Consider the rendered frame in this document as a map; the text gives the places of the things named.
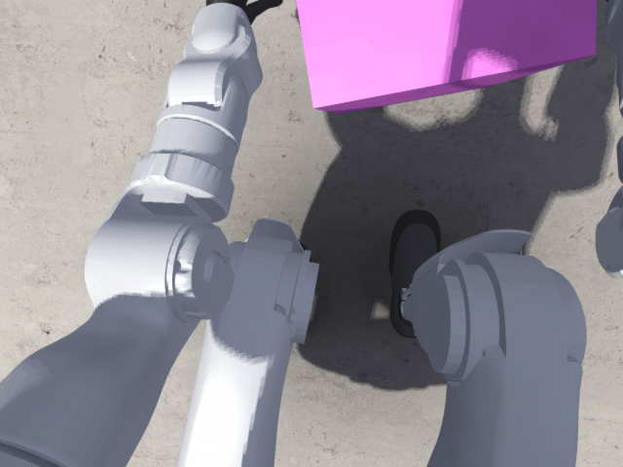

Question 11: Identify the robot left hand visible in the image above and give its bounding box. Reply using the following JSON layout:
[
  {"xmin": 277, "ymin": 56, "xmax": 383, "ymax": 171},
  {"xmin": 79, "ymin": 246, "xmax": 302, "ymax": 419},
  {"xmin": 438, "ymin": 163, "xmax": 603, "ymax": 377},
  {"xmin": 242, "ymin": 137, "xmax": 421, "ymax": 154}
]
[{"xmin": 206, "ymin": 0, "xmax": 283, "ymax": 24}]

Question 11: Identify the left robot foot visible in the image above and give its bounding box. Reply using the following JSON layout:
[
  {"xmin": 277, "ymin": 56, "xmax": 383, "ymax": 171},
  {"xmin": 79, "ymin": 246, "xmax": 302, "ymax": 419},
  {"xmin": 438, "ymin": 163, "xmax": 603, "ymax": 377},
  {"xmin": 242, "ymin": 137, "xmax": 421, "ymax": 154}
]
[{"xmin": 300, "ymin": 242, "xmax": 312, "ymax": 262}]

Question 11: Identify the robot left upper arm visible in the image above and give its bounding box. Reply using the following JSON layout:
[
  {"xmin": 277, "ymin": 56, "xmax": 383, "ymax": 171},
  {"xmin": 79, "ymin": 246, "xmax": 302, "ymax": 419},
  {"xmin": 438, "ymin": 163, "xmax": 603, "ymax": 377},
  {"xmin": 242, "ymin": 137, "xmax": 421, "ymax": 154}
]
[{"xmin": 0, "ymin": 213, "xmax": 235, "ymax": 467}]

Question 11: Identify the robot left forearm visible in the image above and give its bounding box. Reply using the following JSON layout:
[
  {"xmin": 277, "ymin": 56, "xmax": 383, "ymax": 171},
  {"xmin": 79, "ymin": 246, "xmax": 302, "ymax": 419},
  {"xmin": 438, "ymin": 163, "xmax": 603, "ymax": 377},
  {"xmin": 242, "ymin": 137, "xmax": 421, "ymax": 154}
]
[{"xmin": 85, "ymin": 3, "xmax": 263, "ymax": 285}]

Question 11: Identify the robot right upper arm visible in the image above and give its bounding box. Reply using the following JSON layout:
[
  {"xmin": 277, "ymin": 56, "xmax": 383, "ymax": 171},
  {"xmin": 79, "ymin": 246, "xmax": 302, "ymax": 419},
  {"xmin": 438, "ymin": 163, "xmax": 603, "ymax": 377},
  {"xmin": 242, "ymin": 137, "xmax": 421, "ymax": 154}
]
[{"xmin": 596, "ymin": 186, "xmax": 623, "ymax": 280}]

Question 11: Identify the carton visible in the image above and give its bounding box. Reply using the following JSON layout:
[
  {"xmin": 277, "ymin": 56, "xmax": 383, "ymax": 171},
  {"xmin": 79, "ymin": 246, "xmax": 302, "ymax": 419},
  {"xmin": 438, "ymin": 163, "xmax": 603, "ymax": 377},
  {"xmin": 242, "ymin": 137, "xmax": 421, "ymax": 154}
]
[{"xmin": 296, "ymin": 0, "xmax": 597, "ymax": 114}]

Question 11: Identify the left robot shin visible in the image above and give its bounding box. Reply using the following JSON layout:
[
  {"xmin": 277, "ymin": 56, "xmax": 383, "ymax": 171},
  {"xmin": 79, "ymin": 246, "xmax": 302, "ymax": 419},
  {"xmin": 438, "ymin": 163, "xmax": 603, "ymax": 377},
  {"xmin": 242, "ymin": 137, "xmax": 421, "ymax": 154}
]
[{"xmin": 229, "ymin": 218, "xmax": 304, "ymax": 298}]

